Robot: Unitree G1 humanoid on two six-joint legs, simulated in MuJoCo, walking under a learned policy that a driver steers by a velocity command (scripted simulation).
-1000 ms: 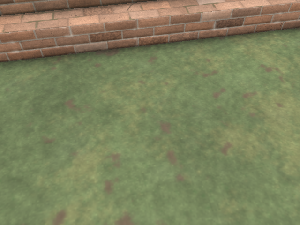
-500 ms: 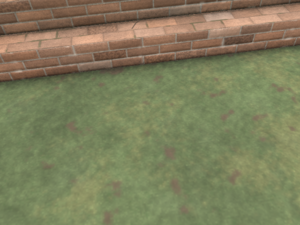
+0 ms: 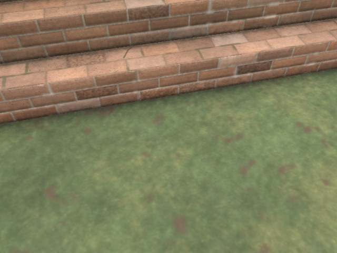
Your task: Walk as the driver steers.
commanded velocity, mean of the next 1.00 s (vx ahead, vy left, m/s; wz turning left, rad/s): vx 0.50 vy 0.00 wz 0.00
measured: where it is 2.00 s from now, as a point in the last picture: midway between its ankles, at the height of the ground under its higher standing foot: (175, 148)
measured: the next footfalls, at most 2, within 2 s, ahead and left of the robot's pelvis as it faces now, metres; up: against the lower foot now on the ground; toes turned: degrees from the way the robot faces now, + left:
right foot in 0.30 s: +0.34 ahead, -0.17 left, +0.00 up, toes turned -2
left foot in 0.86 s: +0.65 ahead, +0.07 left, +0.00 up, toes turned +3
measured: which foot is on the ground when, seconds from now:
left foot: down 0.00-0.32, up 0.34-0.84, down 0.86-1.00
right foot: up 0.00-0.28, down 0.30-0.88, up 0.90-1.00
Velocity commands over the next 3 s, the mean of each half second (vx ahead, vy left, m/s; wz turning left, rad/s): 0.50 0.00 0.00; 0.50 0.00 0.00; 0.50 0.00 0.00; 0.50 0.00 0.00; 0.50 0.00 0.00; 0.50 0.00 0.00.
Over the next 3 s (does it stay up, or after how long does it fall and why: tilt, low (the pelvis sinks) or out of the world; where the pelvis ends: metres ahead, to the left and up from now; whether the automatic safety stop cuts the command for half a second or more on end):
stays up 1.16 -0.04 0.01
